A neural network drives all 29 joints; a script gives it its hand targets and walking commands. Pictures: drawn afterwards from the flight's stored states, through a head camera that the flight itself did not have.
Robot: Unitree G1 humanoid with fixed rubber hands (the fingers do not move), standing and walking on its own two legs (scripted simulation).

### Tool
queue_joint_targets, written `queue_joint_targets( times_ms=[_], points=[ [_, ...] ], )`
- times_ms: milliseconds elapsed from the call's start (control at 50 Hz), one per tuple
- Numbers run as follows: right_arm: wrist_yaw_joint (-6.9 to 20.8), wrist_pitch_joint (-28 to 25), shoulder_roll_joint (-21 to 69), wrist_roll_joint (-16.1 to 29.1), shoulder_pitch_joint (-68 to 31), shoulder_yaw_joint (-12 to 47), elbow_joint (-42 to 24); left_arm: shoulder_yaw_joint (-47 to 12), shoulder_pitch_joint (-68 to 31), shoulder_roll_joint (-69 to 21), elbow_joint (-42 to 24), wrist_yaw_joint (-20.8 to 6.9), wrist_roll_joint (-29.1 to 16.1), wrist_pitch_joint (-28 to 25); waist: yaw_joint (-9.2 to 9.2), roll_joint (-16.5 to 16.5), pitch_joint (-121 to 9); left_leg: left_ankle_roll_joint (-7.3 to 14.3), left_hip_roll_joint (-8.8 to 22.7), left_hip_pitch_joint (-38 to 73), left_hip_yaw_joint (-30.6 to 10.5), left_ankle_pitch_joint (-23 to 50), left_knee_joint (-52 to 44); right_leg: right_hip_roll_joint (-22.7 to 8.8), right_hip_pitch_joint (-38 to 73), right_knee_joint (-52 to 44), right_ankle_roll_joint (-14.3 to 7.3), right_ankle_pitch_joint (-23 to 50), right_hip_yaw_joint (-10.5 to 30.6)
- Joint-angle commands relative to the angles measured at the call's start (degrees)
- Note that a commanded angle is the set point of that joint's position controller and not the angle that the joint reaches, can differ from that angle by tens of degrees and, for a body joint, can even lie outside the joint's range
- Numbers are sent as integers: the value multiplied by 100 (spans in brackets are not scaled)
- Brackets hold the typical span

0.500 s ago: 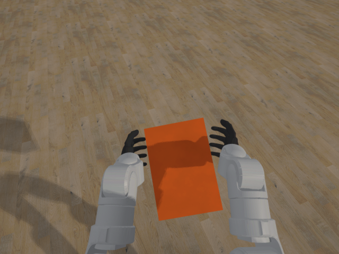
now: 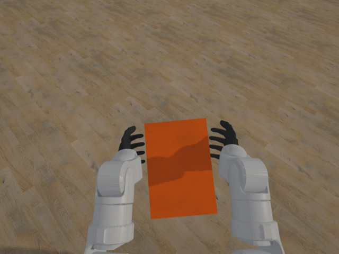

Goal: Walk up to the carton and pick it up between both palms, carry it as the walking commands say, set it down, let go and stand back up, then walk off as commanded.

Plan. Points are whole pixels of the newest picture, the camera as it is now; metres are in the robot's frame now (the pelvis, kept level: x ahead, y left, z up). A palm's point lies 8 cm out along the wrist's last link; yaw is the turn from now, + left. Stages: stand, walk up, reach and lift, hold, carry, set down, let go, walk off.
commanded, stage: carry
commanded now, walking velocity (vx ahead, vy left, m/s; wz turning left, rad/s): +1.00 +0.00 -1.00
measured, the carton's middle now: (178, 166) +0.34 +0.00 -0.03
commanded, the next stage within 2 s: none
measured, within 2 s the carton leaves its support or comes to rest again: neither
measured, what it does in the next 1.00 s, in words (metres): walks ahead, turning right: right foot, then left foot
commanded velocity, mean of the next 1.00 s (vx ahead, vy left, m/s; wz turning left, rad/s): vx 1.00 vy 0.00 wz -1.00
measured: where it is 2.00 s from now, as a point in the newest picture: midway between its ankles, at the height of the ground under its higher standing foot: (273, 88)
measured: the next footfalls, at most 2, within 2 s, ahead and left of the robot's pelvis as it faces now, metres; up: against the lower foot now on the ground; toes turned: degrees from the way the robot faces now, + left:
right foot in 0.16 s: +0.19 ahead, -0.15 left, +0.00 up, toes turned -2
left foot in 0.34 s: +0.25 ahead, +0.07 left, +0.00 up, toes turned -10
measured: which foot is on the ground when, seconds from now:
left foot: down 0.00-0.14, up 0.16-0.32, down 0.34-0.60, up 0.62-0.76, down 0.78-1.00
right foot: up 0.00-0.14, down 0.16-0.34, up 0.36-0.56, down 0.58-0.82, up 0.84-1.00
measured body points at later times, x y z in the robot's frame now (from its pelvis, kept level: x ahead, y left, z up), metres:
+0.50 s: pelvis +0.38 -0.08 -0.01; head +0.43 -0.07 +0.43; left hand +0.73 -0.10 +0.06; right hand +0.64 -0.32 +0.07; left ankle +0.22 +0.08 -0.72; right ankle +0.25 -0.16 -0.64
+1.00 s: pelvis +0.86 -0.29 -0.02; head +0.92 -0.32 +0.43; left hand +1.15 -0.51 +0.04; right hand +0.95 -0.64 +0.06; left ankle +0.76 -0.09 -0.72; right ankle +0.71 -0.29 -0.61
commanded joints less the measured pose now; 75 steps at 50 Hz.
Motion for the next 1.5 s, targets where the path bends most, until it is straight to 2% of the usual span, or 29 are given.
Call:
queue_joint_targets(
  times_ms=[0, 100, 160, 240, 300, 340, 400, 540, 580, 600, 620, 640, 700, 760, 780, 800, 840, 940, 1020, 1040, 1060, 1080, 1100, 1120, 1200, 1260, 1280, 1320, 1480],
  points=[
    [964, -127, 5223, 1298, -1905, 2160, -1212, -2553, -2483, -5564, -1348, -943, -1416, -227, -424, 1539, -1349, 398, 1835, 4237, -937, 5902, -648, -562, -2642, -899, 154, 137, -958],
    [1029, -73, 5124, 1424, -2527, 2224, -1522, -2509, -2707, -5652, -1552, -879, -1458, -247, 240, 1531, -2738, -123, 736, 2520, 643, 8878, 2688, 1035, 2198, -3083, -101, 1007, -1902],
    [993, 177, 5070, 1099, -2025, 2242, -1064, -2478, -2625, -5512, -928, -961, -1444, -85, 155, -1811, -1849, -473, -1322, -2876, -732, -506, 4928, -701, 5012, -3937, -1562, 4300, 3766],
    [1077, 84, 5201, 1529, -2996, 2020, -1367, -2524, -3016, -5939, -1148, -918, -1434, -88, 114, -500, -1829, -253, -623, -2881, -1971, -1740, 1911, -1211, 4597, -3081, -1497, 6562, 3144],
    [1087, -18, 5460, 1693, -2835, 2164, -1527, -2443, -2972, -5869, -1468, -828, -1319, -181, -193, -148, -2051, -105, -444, 1265, -1665, 650, -1510, -353, 1509, -2166, -830, 4863, 1568],
    [1042, -108, 5352, 1479, -2422, 2071, -1334, -2482, -2681, -5810, -1554, -844, -1354, -165, -343, 3198, -3143, 563, 2355, 5738, -3556, 6611, -802, 419, -2329, 831, -128, -695, -509],
    [1000, -150, 5368, 1340, -2279, 2040, -1349, -2755, -3209, -5679, -1972, -931, -1765, -250, -491, 1192, -1956, 219, 1677, 6218, -1798, 8337, -63, -8, -3724, 1593, -90, -210, -801],
    [1028, -63, 4860, 1343, -2257, 1852, -1422, -2708, -2913, -5483, -1604, -819, -1506, -183, 344, 1842, -2169, -502, -75, 2556, 1027, 13105, 3176, 2011, 3079, -3994, -270, 897, -3211],
    [1055, -16, 4918, 1226, -2433, 1904, -1223, -2823, -3096, -5675, -1381, -870, -1641, -163, 399, -351, -2278, -269, -1081, -2473, -410, 1478, 6419, -115, 6464, -3440, -1644, 4361, 1178],
    [1015, 130, 4897, 1270, -2163, 2117, -1185, -2348, -2124, -5345, -865, -824, -1289, -73, 346, -1953, -2526, -475, -1353, -3923, -1548, -999, 7357, -1114, 7087, -3085, -2368, 7164, 3557],
    [1053, 109, 4860, 1444, -2501, 2113, -1399, -2368, -2123, -5510, -779, -800, -1259, -52, 448, -2089, -2087, -465, -1160, -5308, -2605, -2328, 7662, -1569, 7299, -2730, -2516, 7394, 4749],
    [1104, 53, 4845, 1459, -2902, 2003, -1392, -2448, -2105, -5835, -430, -777, -1203, -38, 398, -489, -1674, -467, -864, -5657, -2927, -2835, 6851, -1616, 6653, -2759, -2273, 6665, 5074],
    [1041, -37, 5056, 1460, -2390, 1802, -1326, -2914, -2895, -5818, -1546, -793, -1516, -67, 198, 1089, -1426, -149, -183, -4582, -2976, -2356, 3131, -1623, 4955, -2666, -1534, 5533, 3961],
    [1011, -101, 5382, 1558, -2268, 1914, -1350, -2624, -3195, -5480, -2121, -776, -1607, -149, -411, -115, -2385, -8, -730, 2025, -1377, 1699, -896, -72, 976, -1552, -611, 5567, 897],
    [983, -105, 5514, 1449, -2084, 1991, -1228, -2609, -2749, -5582, -1940, -781, -1472, -139, -563, 923, -2934, 247, 86, 4496, -2002, 3122, -1335, 503, -871, 107, -342, 1834, 19],
    [926, -160, 5204, 1393, -2455, 1908, -1311, -2730, -2946, -5472, -2234, -857, -1707, -138, -382, 3236, -3823, 848, 2239, 5774, -4792, 6103, -818, 608, -1839, 2002, 83, -805, -429],
    [872, -204, 5402, 1286, -1992, 1927, -1253, -2897, -3097, -5482, -2173, -960, -1937, -168, -581, 1913, -2749, 533, 1604, 6087, -3190, 8962, 147, -31, -3086, 2602, 57, -309, -334],
    [909, -281, 5137, 1354, -2062, 2188, -1628, -2651, -2120, -5422, -1593, -939, -1677, -270, -633, 1305, -1646, -413, 880, 6176, -1303, 9520, -505, 260, -3764, 1933, -55, -925, -1651],
    [1087, -188, 4931, 1640, -2219, 2135, -1900, -2496, -1933, -5316, -1591, -826, -1217, -349, 403, 835, -1785, -2194, -1028, 1653, 1636, 14460, 2941, 2432, 3658, -4483, -249, 810, -4414],
    [1139, -176, 4763, 1822, -2627, 1956, -1989, -2583, -2352, -5325, -1684, -788, -1249, -327, 1163, -86, -2085, -2118, -1451, -966, 1164, 9432, 7501, 1218, 6287, -4878, -1222, 2944, -2865],
    [1097, -56, 4753, 1564, -2546, 1919, -1556, -2645, -2395, -5472, -1508, -785, -1447, -243, 858, -1336, -2333, -1295, -1680, -3446, -810, -810, 9113, -599, 7637, -3574, -2005, 4448, 628],
    [1069, -35, 4836, 1573, -2297, 2134, -1344, -2335, -1890, -5203, -1185, -751, -1245, -245, 548, -735, -2858, -1032, -1566, -4620, -1704, -1805, 9781, -1474, 8222, -2545, -2263, 7373, 2998],
    [1149, 19, 4907, 1883, -2203, 2147, -1550, -2290, -1946, -5332, -1462, -661, -1176, -220, 652, -1256, -2857, -1024, -1365, -6045, -3193, -3111, 10601, -2401, 8228, -2666, -2863, 6644, 5287],
    [1133, 64, 4619, 1619, -2610, 1721, -1311, -2558, -2069, -5531, -1173, -616, -1147, -117, 653, 31, -2357, -874, -882, -6439, -4193, -3825, 10241, -2914, 7252, -2963, -2894, 5072, 5897],
    [1017, -57, 5130, 1534, -1998, 1805, -1166, -2903, -3132, -5418, -2204, -776, -1611, -144, -2, 1815, -1440, -70, 291, -3455, -3521, -1826, 3276, -1604, 2781, -2738, -1112, 4065, 2725],
    [904, -67, 5224, 1296, -1248, 1819, -828, -2672, -2346, -5349, -1983, -788, -1621, -170, -237, -560, -2375, -274, -840, 2951, -900, 3310, -801, 200, -101, -1872, -443, 4250, 287],
    [866, -215, 5153, 1148, -1237, 1720, -985, -2805, -2333, -5324, -1935, -802, -1604, -168, -518, 1020, -3083, 2, -331, 5283, -1434, 4534, -796, 594, -1398, 137, -188, 399, -212],
    [792, -285, 4827, 1189, -2038, 1729, -1307, -2952, -2698, -5070, -2149, -872, -1852, -211, -290, 3137, -4175, 138, 2097, 5990, -4699, 5948, -671, 295, -1866, 2670, 431, -692, -56],
    [965, -473, 5039, 1223, -1889, 1944, -1507, -3130, -2514, -5477, -1970, -1034, -1857, -402, -401, 1322, -2514, -1055, 796, 5174, -1055, 8492, -895, 53, -2207, 1248, -7, 286, -1083]
  ],
)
